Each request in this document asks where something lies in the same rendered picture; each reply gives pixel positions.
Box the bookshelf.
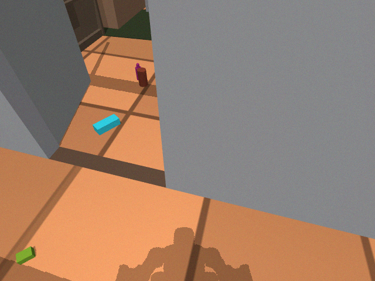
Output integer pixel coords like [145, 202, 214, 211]
[63, 0, 105, 52]

